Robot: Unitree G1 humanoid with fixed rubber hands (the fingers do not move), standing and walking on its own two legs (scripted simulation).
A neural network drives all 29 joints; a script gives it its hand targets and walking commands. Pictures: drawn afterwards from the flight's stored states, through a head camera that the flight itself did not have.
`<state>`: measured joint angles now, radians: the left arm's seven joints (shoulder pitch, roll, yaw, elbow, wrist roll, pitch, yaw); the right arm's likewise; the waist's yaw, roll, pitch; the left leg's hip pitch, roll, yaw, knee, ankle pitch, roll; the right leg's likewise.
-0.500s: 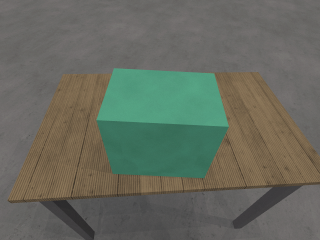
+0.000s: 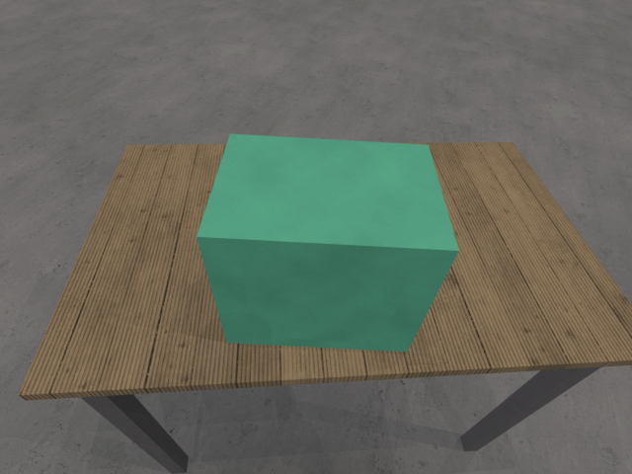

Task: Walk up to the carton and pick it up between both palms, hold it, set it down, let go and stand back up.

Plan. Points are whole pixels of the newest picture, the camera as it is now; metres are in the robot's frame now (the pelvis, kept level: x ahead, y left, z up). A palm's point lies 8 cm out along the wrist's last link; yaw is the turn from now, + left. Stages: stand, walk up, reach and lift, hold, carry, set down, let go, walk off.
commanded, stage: stand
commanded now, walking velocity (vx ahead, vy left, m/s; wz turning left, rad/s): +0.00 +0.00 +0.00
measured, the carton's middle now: (323, 248) +0.41 -0.01 +0.06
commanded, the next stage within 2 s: none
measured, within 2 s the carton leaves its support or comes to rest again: neither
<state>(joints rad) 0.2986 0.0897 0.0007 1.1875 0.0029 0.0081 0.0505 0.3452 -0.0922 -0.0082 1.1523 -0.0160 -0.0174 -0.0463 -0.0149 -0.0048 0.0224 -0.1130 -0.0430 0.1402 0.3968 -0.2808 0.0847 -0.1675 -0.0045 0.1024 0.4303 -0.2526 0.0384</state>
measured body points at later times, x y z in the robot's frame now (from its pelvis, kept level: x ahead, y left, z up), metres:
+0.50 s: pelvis +0.00 +0.00 +0.00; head +0.01 +0.00 +0.45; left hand -0.02 +0.20 -0.17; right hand -0.03 -0.21 -0.16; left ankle -0.04 +0.06 -0.74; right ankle -0.01 -0.15 -0.74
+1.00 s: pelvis +0.00 +0.00 +0.00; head +0.01 +0.01 +0.45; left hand -0.02 +0.20 -0.17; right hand -0.03 -0.21 -0.16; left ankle -0.04 +0.06 -0.74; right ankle -0.01 -0.15 -0.74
